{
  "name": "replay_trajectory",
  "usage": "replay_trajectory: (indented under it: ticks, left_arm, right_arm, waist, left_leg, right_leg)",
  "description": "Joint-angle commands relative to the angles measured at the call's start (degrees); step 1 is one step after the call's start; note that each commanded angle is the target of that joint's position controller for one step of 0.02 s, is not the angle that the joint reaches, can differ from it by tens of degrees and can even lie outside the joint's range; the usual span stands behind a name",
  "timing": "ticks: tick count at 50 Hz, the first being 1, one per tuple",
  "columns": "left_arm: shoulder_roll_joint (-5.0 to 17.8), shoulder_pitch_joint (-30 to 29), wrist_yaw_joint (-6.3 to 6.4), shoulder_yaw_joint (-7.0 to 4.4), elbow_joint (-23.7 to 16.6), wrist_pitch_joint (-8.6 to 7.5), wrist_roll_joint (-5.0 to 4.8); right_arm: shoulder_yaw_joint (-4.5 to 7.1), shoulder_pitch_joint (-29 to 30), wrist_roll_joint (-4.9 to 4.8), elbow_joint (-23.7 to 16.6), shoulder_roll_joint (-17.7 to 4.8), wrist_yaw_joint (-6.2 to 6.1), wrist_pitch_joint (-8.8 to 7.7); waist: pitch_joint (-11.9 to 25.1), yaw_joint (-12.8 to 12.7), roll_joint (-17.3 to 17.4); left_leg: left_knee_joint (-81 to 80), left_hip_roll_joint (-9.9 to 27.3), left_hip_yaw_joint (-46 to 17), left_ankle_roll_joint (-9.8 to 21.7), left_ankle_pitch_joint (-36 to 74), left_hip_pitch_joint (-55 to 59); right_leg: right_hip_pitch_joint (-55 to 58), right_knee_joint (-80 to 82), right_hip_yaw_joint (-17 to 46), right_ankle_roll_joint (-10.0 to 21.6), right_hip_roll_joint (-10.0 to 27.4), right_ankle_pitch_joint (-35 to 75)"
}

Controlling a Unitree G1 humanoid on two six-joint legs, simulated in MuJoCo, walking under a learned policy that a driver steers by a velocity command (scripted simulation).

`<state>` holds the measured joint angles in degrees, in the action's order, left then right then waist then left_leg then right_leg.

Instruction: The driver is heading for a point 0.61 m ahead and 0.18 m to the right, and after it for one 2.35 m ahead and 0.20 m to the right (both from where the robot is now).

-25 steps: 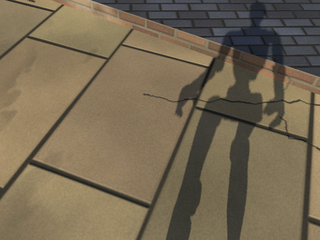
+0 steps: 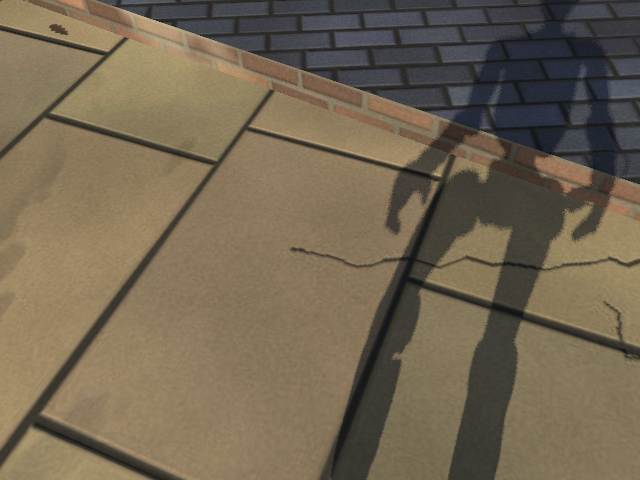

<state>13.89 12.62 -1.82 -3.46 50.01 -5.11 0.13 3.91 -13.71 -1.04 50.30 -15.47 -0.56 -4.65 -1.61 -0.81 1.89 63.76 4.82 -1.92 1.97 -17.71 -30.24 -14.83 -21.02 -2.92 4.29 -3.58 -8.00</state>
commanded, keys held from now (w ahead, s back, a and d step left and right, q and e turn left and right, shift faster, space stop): w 0.20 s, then w+e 0.80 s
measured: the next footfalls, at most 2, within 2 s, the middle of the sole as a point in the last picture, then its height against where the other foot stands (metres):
left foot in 0.34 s outside the picture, level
right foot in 0.88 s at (414, 423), level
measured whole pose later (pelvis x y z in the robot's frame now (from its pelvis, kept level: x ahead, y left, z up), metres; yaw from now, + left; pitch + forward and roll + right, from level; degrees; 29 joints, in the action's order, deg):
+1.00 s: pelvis +0.52 -0.04 -0.02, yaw -24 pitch +1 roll +1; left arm 16.1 9.8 -2.1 -5.2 44.3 -2.5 -1.1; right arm 4.0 -10.6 -1.4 51.0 -16.5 -0.2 -6.2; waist -4.4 0.2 0.4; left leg 69.6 3.5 0.0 -0.2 -24.1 -19.6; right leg -22.4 -32.4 -1.8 5.8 -3.9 -10.8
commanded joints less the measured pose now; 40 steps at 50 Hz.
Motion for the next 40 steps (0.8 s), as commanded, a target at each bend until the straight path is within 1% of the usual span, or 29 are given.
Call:
replay_trajectory:
  ticks: [1,2,4,7,9,11,13,14,15,16,17,18,19,20,21,22,23,24,25,26,28,29,31,33,34,37,39,40]
  left_arm:
    - [7.41,-0.42,0.50,-1.50,-2.28,-1.28,-0.14]
    - [8.15,0.49,0.82,-1.72,-1.81,-1.17,-0.17]
    - [8.59,1.97,1.33,-1.79,-1.01,-0.83,-0.40]
    - [9.22,4.66,1.66,-1.83,0.38,-0.61,-0.93]
    - [9.59,7.11,1.72,-1.90,1.70,-0.41,-1.21]
    - [9.40,9.51,1.77,-1.91,3.05,0.15,-1.44]
    - [10.11,10.16,2.08,-2.18,3.71,0.83,-1.58]
    - [10.66,9.89,2.25,-2.39,3.71,1.14,-1.62]
    - [11.29,9.15,2.36,-2.61,3.59,1.43,-1.65]
    - [11.28,7.85,2.42,-2.54,3.22,1.62,-1.70]
    - [9.49,7.31,2.39,-1.87,2.56,1.63,-1.23]
    - [4.68,10.01,2.20,-0.42,0.90,1.10,-0.58]
    - [1.59,14.54,2.15,0.69,1.30,0.24,-1.24]
    - [8.11,10.18,2.19,-1.12,1.23,-0.07,-2.70]
    - [9.52,6.01,2.36,-1.64,-0.22,-0.09,-3.23]
    - [8.97,4.19,2.67,-1.79,-0.46,0.14,-2.70]
    - [7.89,4.37,2.79,-2.14,-0.33,0.74,-2.24]
    - [6.41,5.60,2.69,-2.17,-0.15,1.51,-2.23]
    - [5.01,6.14,2.59,-2.10,-0.12,2.22,-2.32]
    - [4.25,5.68,2.57,-2.09,-0.62,2.84,-2.32]
    - [4.22,3.58,2.65,-2.31,-1.89,3.61,-1.99]
    - [4.27,2.42,2.56,-2.38,-2.44,3.71,-1.81]
    - [4.03,0.06,1.94,-2.29,-3.32,3.49,-1.55]
    - [3.56,-3.53,1.13,-1.92,-4.46,3.24,-1.40]
    - [3.25,-5.82,0.73,-1.65,-5.27,3.19,-1.29]
    - [3.00,-11.42,-0.35,-1.11,-7.95,3.25,-1.26]
    - [3.44,-13.42,-1.05,-1.07,-9.64,3.37,-1.36]
    - [3.95,-13.42,-1.34,-1.24,-10.26,3.44,-1.38]
  right_arm:
    - [0.94,-0.71,0.47,-3.22,-2.89,-0.41,0.38]
    - [0.91,1.48,0.70,-3.90,-2.88,-0.39,0.44]
    - [0.68,5.20,0.91,-4.70,-2.34,-0.08,0.28]
    - [0.08,11.38,0.55,-5.89,-1.47,0.56,-0.11]
    - [-0.22,14.90,0.16,-6.71,-1.56,1.04,-0.20]
    - [-0.36,18.54,-0.03,-8.02,-2.04,1.66,-0.45]
    - [-0.19,19.96,0.01,-9.00,-3.06,2.32,-1.02]
    - [0.09,18.84,0.04,-8.81,-3.99,2.51,-1.33]
    - [0.48,16.53,0.04,-8.19,-5.00,2.53,-1.60]
    - [1.35,11.07,0.18,-6.56,-6.61,2.30,-1.82]
    - [2.75,1.29,0.70,-3.76,-9.70,1.76,-2.01]
    - [4.01,-7.54,1.94,-2.39,-14.77,1.19,-2.00]
    - [3.76,-10.10,1.31,-1.39,-14.21,1.48,-1.38]
    - [2.34,-8.22,0.98,-1.68,-9.07,1.30,-1.18]
    - [1.63,-3.45,0.76,-2.37,-7.16,1.08,-1.17]
    - [1.10,0.71,1.04,-2.69,-5.60,1.10,-1.28]
    - [0.73,3.34,1.40,-2.63,-4.16,1.19,-1.52]
    - [0.62,4.76,1.82,-2.33,-3.53,1.25,-1.74]
    - [0.67,5.42,1.83,-2.00,-3.22,1.24,-1.95]
    - [0.84,5.60,1.79,-1.64,-3.71,1.14,-2.19]
    - [1.30,4.87,1.99,-0.74,-5.00,0.66,-2.44]
    - [1.47,4.22,2.09,-0.28,-5.46,0.37,-2.41]
    - [1.63,3.39,2.12,0.30,-6.23,-0.11,-2.14]
    - [1.79,2.89,1.87,0.47,-7.11,-0.48,-1.81]
    - [1.92,2.02,1.66,0.72,-7.64,-0.66,-1.61]
    - [2.42,-1.21,0.94,1.79,-9.05,-0.86,-0.70]
    - [2.79,-2.48,0.35,2.29,-9.82,-0.82,0.14]
    - [3.00,-2.28,0.08,2.24,-10.40,-0.83,0.54]
  waist:
    - [2.38,1.62,-5.25]
    - [1.60,1.16,-4.81]
    - [0.77,0.21,-4.80]
    - [-0.48,-1.77,-4.94]
    - [-1.50,-3.12,-5.04]
    - [-2.70,-4.16,-4.77]
    - [-3.00,-3.43,-5.10]
    - [-2.29,-2.46,-5.58]
    - [-1.04,-0.88,-6.36]
    - [2.02,2.34,-6.37]
    - [8.91,6.40,-5.30]
    - [18.50,7.83,3.36]
    - [26.11,6.86,14.99]
    - [19.65,7.79,9.32]
    - [11.79,6.72,7.01]
    - [7.65,4.94,4.07]
    - [4.71,3.07,4.33]
    - [3.62,1.52,5.38]
    - [2.89,0.78,5.21]
    - [1.94,0.30,4.63]
    - [0.48,0.07,2.87]
    - [-0.08,0.23,2.28]
    - [-0.74,0.67,1.80]
    - [-1.65,1.71,1.25]
    - [-2.35,2.57,0.76]
    - [-4.30,4.53,-0.09]
    - [-4.80,4.60,0.26]
    - [-4.38,3.94,0.77]
  left_leg:
    - [-5.32,3.93,-2.05,-1.08,5.41,-7.17]
    - [-8.80,4.00,-1.87,-1.58,8.60,-8.65]
    - [-16.29,3.46,-1.18,-1.90,15.89,-8.54]
    - [-26.59,1.30,0.72,-1.78,23.98,-4.89]
    - [-30.10,0.52,1.10,-1.71,25.12,-4.50]
    - [-32.75,0.07,0.65,-1.22,23.16,-5.83]
    - [-35.28,-0.51,-0.11,-0.38,19.19,-5.53]
    - [-36.30,-1.03,-0.09,0.02,17.17,-3.22]
    - [-37.01,-1.98,0.60,0.52,15.14,1.04]
    - [-38.73,-3.38,1.93,1.59,14.64,9.53]
    - [-36.58,-1.50,0.64,3.65,16.33,24.83]
    - [-34.95,12.06,-15.27,9.38,15.33,47.94]
    - [-42.10,20.28,-34.49,13.95,5.35,56.52]
    - [-44.65,17.99,-31.68,11.58,-1.44,51.08]
    - [-46.69,16.53,-23.88,9.36,-0.80,42.58]
    - [-49.05,14.46,-18.65,8.38,1.95,34.78]
    - [-51.36,12.61,-13.83,7.72,5.03,28.95]
    - [-53.27,11.40,-10.27,7.30,6.80,25.01]
    - [-54.70,10.85,-7.46,7.47,8.56,22.95]
    - [-55.72,10.86,-4.93,7.77,10.92,21.72]
    - [-56.93,10.93,-1.00,8.14,14.37,21.44]
    - [-57.24,10.84,0.73,8.16,15.62,22.02]
    - [-57.56,10.18,4.47,7.68,17.72,23.09]
    - [-57.85,9.55,7.89,7.07,18.84,23.70]
    - [-58.01,9.84,9.07,6.99,18.95,24.52]
    - [-56.71,11.52,11.32,6.73,20.47,30.09]
    - [-54.15,12.72,12.46,6.09,24.33,34.28]
    - [-51.94,13.05,13.27,5.60,29.97,35.62]
  right_leg:
    - [5.88,13.21,15.16,10.34,16.57,9.66]
    - [6.10,13.77,13.99,10.20,16.40,10.66]
    - [6.06,14.23,10.67,8.84,14.75,11.74]
    - [5.77,14.45,7.15,7.14,12.87,10.46]
    - [8.16,14.08,7.26,7.14,13.85,8.89]
    - [12.11,12.18,8.47,7.20,15.64,9.15]
    - [15.42,9.27,10.56,6.72,17.46,11.05]
    - [16.43,7.66,11.48,6.23,17.93,12.73]
    - [16.42,5.21,11.99,5.72,17.93,16.56]
    - [15.18,-0.36,10.94,4.62,16.07,23.71]
    - [9.32,-11.51,8.94,2.92,12.62,23.85]
    - [-9.87,-32.26,4.74,-0.81,5.76,7.27]
    - [-22.48,-45.53,7.12,-2.35,1.00,-26.32]
    - [-27.19,-51.34,11.06,-1.90,4.13,-24.90]
    - [-29.16,-51.47,9.43,-1.44,6.62,-19.50]
    - [-27.06,-49.51,8.59,-1.53,8.82,-14.74]
    - [-24.42,-47.22,8.79,-1.62,10.41,-11.51]
    - [-21.30,-46.14,8.90,-1.64,11.44,-9.49]
    - [-20.17,-45.59,8.59,-1.75,11.73,-8.43]
    - [-20.71,-44.92,8.50,-2.04,12.00,-6.95]
    - [-23.41,-41.91,9.06,-2.67,12.19,-2.44]
    - [-24.70,-39.36,9.38,-2.96,12.11,0.28]
    - [-25.07,-33.16,8.63,-3.26,11.70,5.92]
    - [-23.76,-26.79,6.33,-3.17,11.19,10.13]
    - [-23.60,-24.34,5.02,-3.03,10.98,11.11]
    - [-25.21,-19.03,2.79,-2.07,10.49,9.70]
    - [-25.69,-16.91,1.35,-0.88,9.78,5.71]
    - [-24.27,-16.18,0.15,-0.03,8.84,2.99]
Over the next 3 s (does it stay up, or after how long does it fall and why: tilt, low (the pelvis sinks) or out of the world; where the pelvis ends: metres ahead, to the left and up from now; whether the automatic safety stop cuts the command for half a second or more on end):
stays up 1.57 -0.15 0.02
